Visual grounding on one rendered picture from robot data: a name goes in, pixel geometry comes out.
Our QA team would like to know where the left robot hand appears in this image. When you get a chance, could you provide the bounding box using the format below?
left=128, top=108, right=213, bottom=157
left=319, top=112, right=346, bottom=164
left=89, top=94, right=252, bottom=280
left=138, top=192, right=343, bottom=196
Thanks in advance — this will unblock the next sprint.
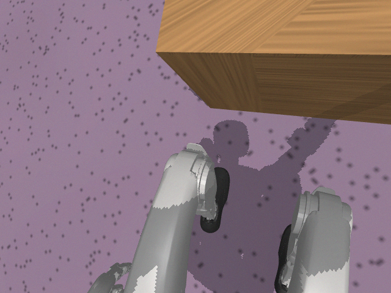
left=87, top=262, right=132, bottom=293

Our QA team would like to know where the right robot foot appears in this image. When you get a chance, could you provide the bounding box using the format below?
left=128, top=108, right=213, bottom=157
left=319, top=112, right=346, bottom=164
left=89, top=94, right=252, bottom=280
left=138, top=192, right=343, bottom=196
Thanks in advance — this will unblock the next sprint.
left=274, top=224, right=291, bottom=293

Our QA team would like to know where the left robot foot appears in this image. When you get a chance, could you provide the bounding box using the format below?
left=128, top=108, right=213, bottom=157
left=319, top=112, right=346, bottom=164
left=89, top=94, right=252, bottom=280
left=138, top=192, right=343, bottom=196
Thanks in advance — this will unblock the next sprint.
left=200, top=167, right=230, bottom=233

